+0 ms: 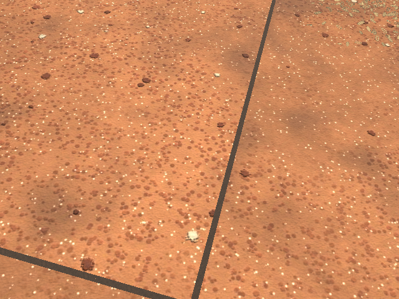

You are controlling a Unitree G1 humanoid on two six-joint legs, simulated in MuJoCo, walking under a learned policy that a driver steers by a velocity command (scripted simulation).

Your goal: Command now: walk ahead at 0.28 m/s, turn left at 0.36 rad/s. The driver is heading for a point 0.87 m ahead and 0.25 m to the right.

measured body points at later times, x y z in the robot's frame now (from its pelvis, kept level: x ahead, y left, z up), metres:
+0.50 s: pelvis +0.23 -0.05 -0.01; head +0.27 -0.06 +0.43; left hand +0.41 +0.21 -0.11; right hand +0.26 -0.34 -0.14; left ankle +0.06 +0.09 -0.65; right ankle +0.31 -0.14 -0.74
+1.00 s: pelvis +0.53 -0.05 -0.01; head +0.56 -0.05 +0.44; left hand +0.67 +0.21 -0.13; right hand +0.63 -0.35 -0.08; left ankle +0.63 +0.04 -0.74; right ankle +0.37 -0.13 -0.65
